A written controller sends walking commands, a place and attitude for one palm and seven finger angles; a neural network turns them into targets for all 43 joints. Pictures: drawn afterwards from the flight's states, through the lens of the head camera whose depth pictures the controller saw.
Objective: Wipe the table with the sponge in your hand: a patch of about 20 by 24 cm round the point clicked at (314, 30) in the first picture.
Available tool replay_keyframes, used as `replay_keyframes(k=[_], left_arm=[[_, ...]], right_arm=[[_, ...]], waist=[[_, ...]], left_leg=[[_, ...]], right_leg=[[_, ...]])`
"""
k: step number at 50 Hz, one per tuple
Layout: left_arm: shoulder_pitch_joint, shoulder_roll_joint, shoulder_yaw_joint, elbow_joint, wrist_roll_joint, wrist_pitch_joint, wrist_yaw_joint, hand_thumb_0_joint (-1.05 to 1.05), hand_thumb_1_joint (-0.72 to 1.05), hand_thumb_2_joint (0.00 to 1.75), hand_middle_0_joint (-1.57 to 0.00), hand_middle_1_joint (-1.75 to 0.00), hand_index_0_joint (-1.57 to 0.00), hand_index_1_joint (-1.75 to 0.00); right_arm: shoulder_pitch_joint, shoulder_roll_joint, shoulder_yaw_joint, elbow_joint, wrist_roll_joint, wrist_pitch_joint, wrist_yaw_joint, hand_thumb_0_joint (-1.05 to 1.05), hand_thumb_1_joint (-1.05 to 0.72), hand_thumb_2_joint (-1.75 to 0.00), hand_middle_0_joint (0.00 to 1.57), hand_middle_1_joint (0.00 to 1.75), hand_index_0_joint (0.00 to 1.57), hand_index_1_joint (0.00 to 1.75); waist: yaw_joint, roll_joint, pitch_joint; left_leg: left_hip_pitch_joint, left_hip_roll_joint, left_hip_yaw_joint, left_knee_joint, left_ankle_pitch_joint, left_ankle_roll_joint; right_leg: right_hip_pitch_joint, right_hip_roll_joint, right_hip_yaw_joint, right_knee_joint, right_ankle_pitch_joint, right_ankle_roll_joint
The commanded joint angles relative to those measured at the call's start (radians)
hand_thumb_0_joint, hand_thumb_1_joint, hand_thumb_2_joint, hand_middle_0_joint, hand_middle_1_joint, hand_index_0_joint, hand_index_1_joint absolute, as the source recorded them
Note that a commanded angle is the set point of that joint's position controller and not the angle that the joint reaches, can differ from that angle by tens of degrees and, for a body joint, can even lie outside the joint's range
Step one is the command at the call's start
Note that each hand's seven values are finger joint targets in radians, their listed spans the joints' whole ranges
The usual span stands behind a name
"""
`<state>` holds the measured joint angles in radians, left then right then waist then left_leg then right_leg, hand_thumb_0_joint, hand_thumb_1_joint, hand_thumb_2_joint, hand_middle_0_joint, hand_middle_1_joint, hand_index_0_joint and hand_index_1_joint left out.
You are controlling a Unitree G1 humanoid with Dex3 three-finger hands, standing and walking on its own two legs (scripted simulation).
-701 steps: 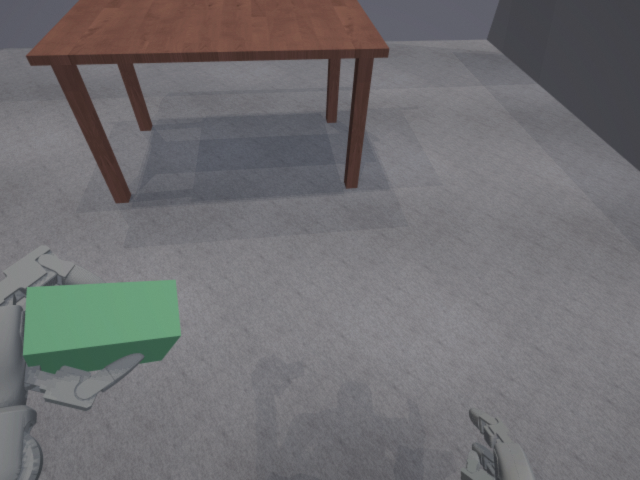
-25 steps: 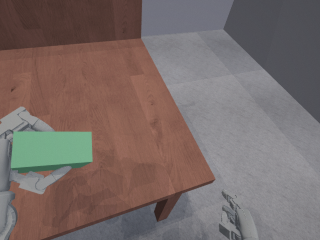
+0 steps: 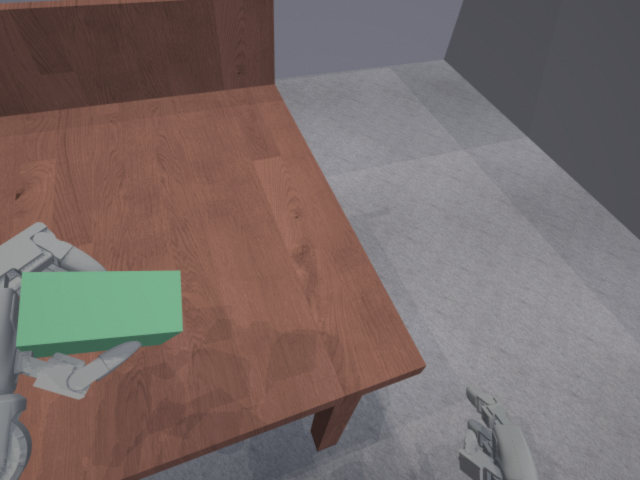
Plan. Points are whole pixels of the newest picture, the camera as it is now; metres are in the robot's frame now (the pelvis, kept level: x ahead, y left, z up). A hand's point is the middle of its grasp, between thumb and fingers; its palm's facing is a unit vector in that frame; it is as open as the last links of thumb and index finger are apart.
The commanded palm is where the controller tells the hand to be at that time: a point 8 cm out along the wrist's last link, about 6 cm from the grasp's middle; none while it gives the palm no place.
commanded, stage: shuffle to correct the standing spot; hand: left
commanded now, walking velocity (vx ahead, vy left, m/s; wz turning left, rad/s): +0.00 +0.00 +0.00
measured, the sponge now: (126, 313) +0.23 +0.21 +0.14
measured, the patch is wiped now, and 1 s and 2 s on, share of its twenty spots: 0.00 0.00 0.00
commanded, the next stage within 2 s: none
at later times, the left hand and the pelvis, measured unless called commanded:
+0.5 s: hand (114, 310) +0.22 +0.21 +0.17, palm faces +0.33 -0.87 -0.37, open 9.6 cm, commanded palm +0.16 +0.25 +0.17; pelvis +0.00 -0.03 +0.00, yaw -1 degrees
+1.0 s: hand (164, 300) +0.24 +0.17 +0.16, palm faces +0.29 -0.87 -0.40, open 9.6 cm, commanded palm +0.18 +0.22 +0.17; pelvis +0.01 -0.06 -0.01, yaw -1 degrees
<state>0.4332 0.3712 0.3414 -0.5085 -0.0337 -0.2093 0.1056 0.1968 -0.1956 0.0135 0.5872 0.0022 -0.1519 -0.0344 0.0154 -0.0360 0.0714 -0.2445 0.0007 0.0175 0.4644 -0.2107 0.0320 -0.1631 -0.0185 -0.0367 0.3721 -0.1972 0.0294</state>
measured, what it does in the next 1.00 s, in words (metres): shifts its weight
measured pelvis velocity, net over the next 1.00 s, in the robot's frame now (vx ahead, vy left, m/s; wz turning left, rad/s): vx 0.01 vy -0.06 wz -0.02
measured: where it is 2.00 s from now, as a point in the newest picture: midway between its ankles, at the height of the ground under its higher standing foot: outside the picture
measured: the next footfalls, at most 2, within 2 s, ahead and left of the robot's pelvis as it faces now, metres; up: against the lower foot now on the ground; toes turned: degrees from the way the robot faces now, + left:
none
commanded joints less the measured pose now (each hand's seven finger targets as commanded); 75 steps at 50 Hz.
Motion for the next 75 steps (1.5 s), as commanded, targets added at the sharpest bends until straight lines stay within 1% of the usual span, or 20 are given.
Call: replay_keyframes(k=[1,8,10,14,19,20,24,25,34,35,38,39,40,43,45,48,51,62,67,75], left_arm=[[-0.032,0.158,0.125,-0.183,-0.014,-0.063,0.022,0.0,0.1,1.3,-1.2,-1.6,-1.2,-1.6],[-0.069,0.155,0.115,-0.152,-0.021,-0.052,0.01,0.0,0.1,1.3,-1.2,-1.6,-1.2,-1.6],[-0.091,0.141,0.098,-0.166,-0.023,-0.051,0.009,0.0,0.1,1.3,-1.2,-1.6,-1.2,-1.6],[-0.126,0.169,0.113,-0.23,-0.02,-0.052,0.012,0.0,0.1,1.3,-1.2,-1.6,-1.2,-1.6],[-0.087,0.181,0.132,-0.257,-0.026,-0.051,0.012,0.0,0.1,1.3,-1.2,-1.6,-1.2,-1.6],[-0.075,0.163,0.119,-0.242,-0.032,-0.049,0.008,0.0,0.1,1.3,-1.2,-1.6,-1.2,-1.6],[-0.013,0.176,0.149,-0.191,-0.04,-0.032,0.006,0.0,0.1,1.3,-1.2,-1.6,-1.2,-1.6],[-0.024,0.151,0.122,-0.195,-0.044,-0.032,-0.001,0.0,0.1,1.3,-1.2,-1.6,-1.2,-1.6],[-0.061,0.197,0.141,-0.24,-0.061,-0.007,0.001,0.0,0.1,1.3,-1.2,-1.6,-1.2,-1.6],[-0.062,0.181,0.126,-0.239,-0.063,-0.005,0.0,0.0,0.1,1.3,-1.2,-1.6,-1.2,-1.6],[-0.067,0.196,0.139,-0.257,-0.064,0.001,0.004,0.0,0.1,1.3,-1.2,-1.6,-1.2,-1.6],[-0.056,0.205,0.148,-0.257,-0.065,0.005,0.01,0.0,0.1,1.3,-1.2,-1.6,-1.2,-1.6],[-0.055,0.187,0.133,-0.269,-0.066,0.002,0.008,0.0,0.1,1.3,-1.2,-1.6,-1.2,-1.6],[-0.013,0.211,0.164,-0.251,-0.067,0.005,0.005,0.0,0.1,1.3,-1.2,-1.6,-1.2,-1.6],[0.005,0.192,0.148,-0.247,-0.071,0.009,0.001,0.0,0.1,1.3,-1.2,-1.6,-1.2,-1.6],[0.018,0.216,0.172,-0.25,-0.07,0.005,-0.004,0.0,0.1,1.3,-1.2,-1.6,-1.2,-1.6],[0.026,0.208,0.164,-0.256,-0.074,0.006,-0.01,0.0,0.1,1.3,-1.2,-1.6,-1.2,-1.6],[-0.022,0.207,0.152,-0.263,-0.069,0.002,-0.006,0.0,0.1,1.3,-1.2,-1.6,-1.2,-1.6],[-0.061,0.196,0.135,-0.264,-0.064,0.002,-0.003,0.0,0.1,1.3,-1.2,-1.6,-1.2,-1.6],[-0.011,0.19,0.134,-0.251,-0.064,0.006,-0.005,0.0,0.1,1.3,-1.2,-1.6,-1.2,-1.6]], right_arm=[[-0.068,-0.13,-0.057,-0.153,0.008,-0.044,-0.016,0.0,-0.9,-0.9,0.2,0.3,0.2,0.3],[-0.07,-0.129,-0.057,-0.158,0.011,-0.031,-0.017,0.0,-0.9,-0.9,0.2,0.3,0.2,0.3],[-0.08,-0.123,-0.055,-0.16,0.012,-0.029,-0.018,0.0,-0.9,-0.9,0.2,0.3,0.2,0.3],[-0.09,-0.122,-0.061,-0.164,0.015,-0.034,-0.011,0.0,-0.9,-0.9,0.2,0.3,0.2,0.3],[-0.081,-0.12,-0.068,-0.171,0.016,-0.032,0.001,0.0,-0.9,-0.9,0.2,0.3,0.2,0.3],[-0.072,-0.116,-0.065,-0.176,0.012,-0.028,0.001,0.0,-0.9,-0.9,0.2,0.3,0.2,0.3],[-0.069,-0.121,-0.072,-0.176,0.017,-0.015,0.003,0.0,-0.9,-0.9,0.2,0.3,0.2,0.3],[-0.06,-0.12,-0.071,-0.178,0.016,-0.01,0.003,0.0,-0.9,-0.9,0.2,0.3,0.2,0.3],[-0.075,-0.122,-0.074,-0.175,0.02,-0.003,-0.011,0.0,-0.9,-0.9,0.2,0.3,0.2,0.3],[-0.067,-0.119,-0.074,-0.177,0.018,-0.001,-0.014,0.0,-0.9,-0.9,0.2,0.3,0.2,0.3],[-0.065,-0.123,-0.078,-0.175,0.018,0.001,-0.015,0.0,-0.9,-0.9,0.2,0.3,0.2,0.3],[-0.075,-0.123,-0.076,-0.167,0.022,0.003,-0.017,0.0,-0.9,-0.9,0.2,0.3,0.2,0.3],[-0.068,-0.122,-0.076,-0.17,0.018,0.004,-0.018,0.0,-0.9,-0.9,0.2,0.3,0.2,0.3],[-0.059,-0.127,-0.082,-0.17,0.017,0.011,-0.018,0.0,-0.9,-0.9,0.2,0.3,0.2,0.3],[-0.058,-0.127,-0.082,-0.171,0.019,0.016,-0.017,0.0,-0.9,-0.9,0.2,0.3,0.2,0.3],[-0.052,-0.13,-0.087,-0.175,0.018,0.024,-0.016,0.0,-0.9,-0.9,0.2,0.3,0.2,0.3],[-0.048,-0.133,-0.088,-0.179,0.02,0.025,-0.014,0.0,-0.9,-0.9,0.2,0.3,0.2,0.3],[-0.058,-0.131,-0.082,-0.174,0.017,0.027,-0.016,0.0,-0.9,-0.9,0.2,0.3,0.2,0.3],[-0.059,-0.129,-0.08,-0.171,0.016,0.025,-0.014,0.0,-0.9,-0.9,0.2,0.3,0.2,0.3],[-0.061,-0.121,-0.075,-0.177,0.021,0.027,-0.008,0.0,-0.9,-0.9,0.2,0.3,0.2,0.3]], waist=[[-0.004,0.089,-0.177],[-0.009,0.054,-0.149],[-0.012,0.079,-0.147],[-0.011,0.135,-0.174],[-0.009,0.166,-0.193],[-0.008,0.158,-0.185],[-0.011,0.12,-0.172],[-0.014,0.119,-0.168],[-0.021,0.057,-0.169],[-0.022,0.046,-0.165],[-0.021,0.037,-0.174],[-0.025,0.06,-0.175],[-0.024,0.069,-0.176],[-0.018,0.062,-0.197],[-0.024,0.075,-0.193],[-0.021,0.08,-0.208],[-0.023,0.073,-0.209],[-0.022,0.102,-0.152],[-0.024,0.116,-0.152],[-0.022,0.119,-0.173]], left_leg=[[0.023,0.079,-0.091,-0.098,0.114,-0.017],[0.027,0.103,-0.105,-0.132,0.073,-0.017],[0.025,0.113,-0.103,-0.144,0.037,-0.012],[0.045,0.131,-0.107,-0.148,0.04,-0.01],[0.057,0.146,-0.102,-0.113,0.107,-0.009],[0.033,0.154,-0.112,-0.114,0.103,-0.007],[0.022,0.148,-0.091,-0.082,0.073,-0.008],[0.012,0.145,-0.09,-0.074,0.066,-0.009],[0.052,0.107,-0.048,0.01,-0.021,-0.008],[0.043,0.104,-0.045,0.023,-0.029,-0.008],[0.045,0.097,-0.039,0.063,0.015,-0.011],[0.062,0.1,-0.042,0.055,0.017,-0.009],[0.053,0.107,-0.047,0.051,0.043,-0.006],[0.042,0.129,-0.053,0.067,0.161,-0.004],[0.047,0.136,-0.061,0.058,0.197,-0.004],[0.043,0.149,-0.054,0.08,0.271,-0.005],[0.05,0.154,-0.066,0.068,0.291,-0.007],[0.01,0.15,-0.081,0.017,0.034,0.001],[0.002,0.157,-0.099,-0.007,0.036,0.004],[0.015,0.168,-0.104,-0.017,0.067,0.006]], right_leg=[[0.071,-0.053,0.062,-0.033,0.159,-0.047],[0.035,-0.035,0.051,-0.039,0.103,-0.039],[0.029,-0.027,0.043,-0.035,0.075,-0.035],[0.032,-0.015,0.042,-0.007,0.069,-0.034],[0.031,-0.016,0.036,0.004,0.099,-0.039],[0.041,-0.02,0.029,0.002,0.092,-0.038],[0.018,-0.022,0.043,-0.015,0.096,-0.043],[0.017,-0.025,0.043,-0.016,0.096,-0.047],[-0.08,-0.058,0.113,-0.048,0.047,-0.073],[-0.078,-0.065,0.112,-0.046,0.035,-0.075],[-0.078,-0.084,0.129,-0.041,0.073,-0.09],[-0.093,-0.081,0.128,-0.038,0.064,-0.091],[-0.078,-0.076,0.114,-0.023,0.084,-0.089],[-0.023,-0.073,0.099,0.009,0.206,-0.079],[-0.026,-0.063,0.085,0.027,0.221,-0.078],[0.012,-0.068,0.077,0.039,0.304,-0.071],[0.011,-0.062,0.07,0.051,0.304,-0.074],[-0.041,-0.055,0.097,-0.003,0.101,-0.069],[-0.028,-0.047,0.086,0.003,0.09,-0.068],[-0.007,-0.037,0.063,0.005,0.1,-0.064]])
